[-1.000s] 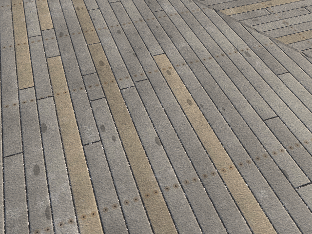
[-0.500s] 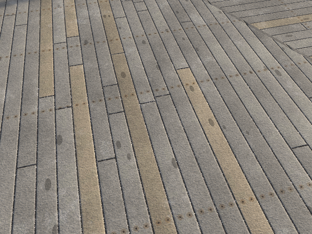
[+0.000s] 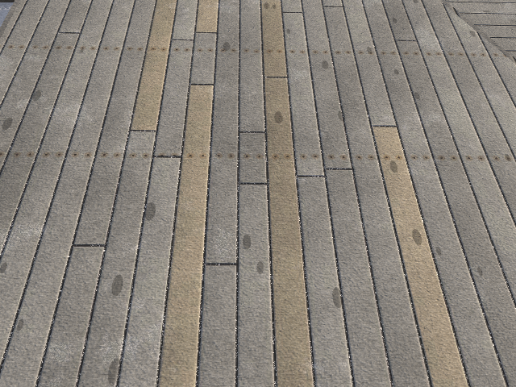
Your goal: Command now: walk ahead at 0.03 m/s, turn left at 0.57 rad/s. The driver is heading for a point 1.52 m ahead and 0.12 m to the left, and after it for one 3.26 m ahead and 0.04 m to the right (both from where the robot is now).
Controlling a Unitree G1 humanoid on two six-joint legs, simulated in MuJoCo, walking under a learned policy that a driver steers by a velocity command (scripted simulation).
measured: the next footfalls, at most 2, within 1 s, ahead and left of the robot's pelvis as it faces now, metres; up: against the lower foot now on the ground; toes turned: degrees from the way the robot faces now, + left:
right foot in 0.20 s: +0.10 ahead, -0.15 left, +0.00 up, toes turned +13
left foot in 0.66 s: +0.04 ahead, +0.10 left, +0.00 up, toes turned +20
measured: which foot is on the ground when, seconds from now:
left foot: down 0.00-0.20, up 0.22-0.64, down 0.66-1.00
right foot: up 0.00-0.18, down 0.20-0.66, up 0.68-1.00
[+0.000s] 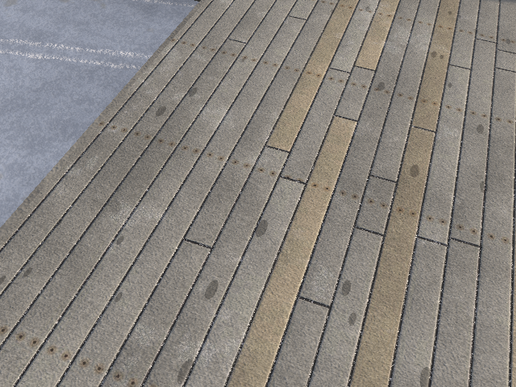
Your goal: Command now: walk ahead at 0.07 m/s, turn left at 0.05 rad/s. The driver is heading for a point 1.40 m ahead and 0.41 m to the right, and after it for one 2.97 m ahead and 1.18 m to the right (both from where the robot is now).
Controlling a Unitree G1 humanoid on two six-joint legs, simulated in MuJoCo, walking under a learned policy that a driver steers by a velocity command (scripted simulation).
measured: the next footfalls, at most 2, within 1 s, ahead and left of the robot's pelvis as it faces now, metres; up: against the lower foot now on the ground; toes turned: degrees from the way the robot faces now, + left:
right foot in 0.06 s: +0.13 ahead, -0.13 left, +0.00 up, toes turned -1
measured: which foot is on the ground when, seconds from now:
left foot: down 0.00-0.98, up 1.00-1.00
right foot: up 0.00-0.04, down 0.06-1.00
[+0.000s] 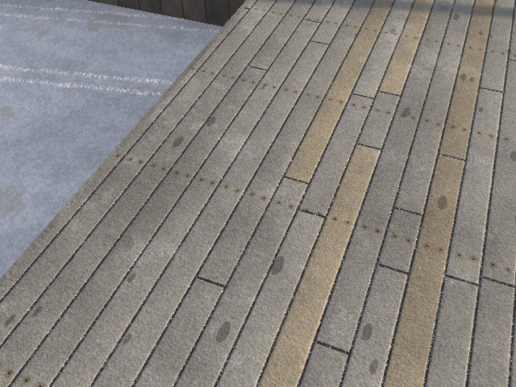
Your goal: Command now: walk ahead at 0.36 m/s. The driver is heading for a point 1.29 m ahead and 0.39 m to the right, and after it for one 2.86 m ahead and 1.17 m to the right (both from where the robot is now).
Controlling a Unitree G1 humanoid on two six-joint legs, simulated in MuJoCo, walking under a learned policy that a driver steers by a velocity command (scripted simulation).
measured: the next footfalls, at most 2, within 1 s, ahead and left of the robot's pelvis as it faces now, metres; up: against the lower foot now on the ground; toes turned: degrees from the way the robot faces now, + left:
left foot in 0.44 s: +0.37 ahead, +0.16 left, +0.00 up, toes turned +2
right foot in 1.00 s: +0.43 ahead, -0.06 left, +0.00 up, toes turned -15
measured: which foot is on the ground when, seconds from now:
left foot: up 0.00-0.42, down 0.44-1.00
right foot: down 0.00-0.44, up 0.46-0.98, down 1.00-1.00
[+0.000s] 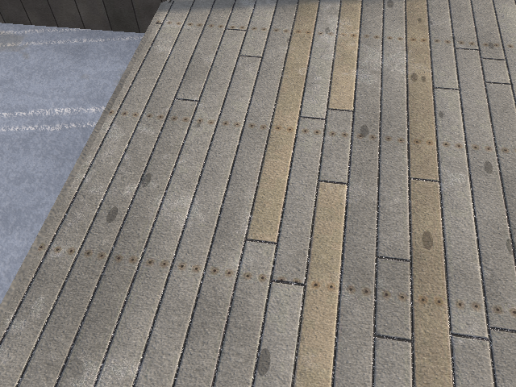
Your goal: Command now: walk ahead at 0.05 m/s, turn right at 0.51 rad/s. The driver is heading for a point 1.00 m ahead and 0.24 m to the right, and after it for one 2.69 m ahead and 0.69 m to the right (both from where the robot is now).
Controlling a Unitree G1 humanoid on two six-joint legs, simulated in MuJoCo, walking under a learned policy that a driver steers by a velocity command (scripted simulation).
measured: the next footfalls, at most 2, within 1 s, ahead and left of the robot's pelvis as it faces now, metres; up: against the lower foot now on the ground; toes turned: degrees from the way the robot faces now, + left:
left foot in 0.46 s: +0.12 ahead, +0.12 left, +0.00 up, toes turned -22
right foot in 0.90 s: -0.01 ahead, -0.11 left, +0.00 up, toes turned -29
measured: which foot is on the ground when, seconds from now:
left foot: down 0.00-0.00, up 0.02-0.44, down 0.46-0.90, up 0.92-1.00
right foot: down 0.00-0.46, up 0.48-0.88, down 0.90-1.00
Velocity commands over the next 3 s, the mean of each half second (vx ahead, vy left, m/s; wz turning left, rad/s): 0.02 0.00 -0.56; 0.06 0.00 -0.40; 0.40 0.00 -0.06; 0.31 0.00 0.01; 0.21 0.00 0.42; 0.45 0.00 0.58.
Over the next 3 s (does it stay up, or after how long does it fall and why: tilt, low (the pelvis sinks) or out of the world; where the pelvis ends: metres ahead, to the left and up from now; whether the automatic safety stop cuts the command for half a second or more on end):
stays up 0.77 -0.27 0.01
